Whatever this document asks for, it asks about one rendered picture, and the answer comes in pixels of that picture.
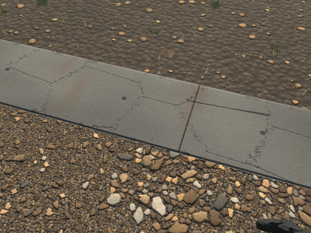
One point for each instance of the robot right hand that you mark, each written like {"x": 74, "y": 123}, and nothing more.
{"x": 275, "y": 225}

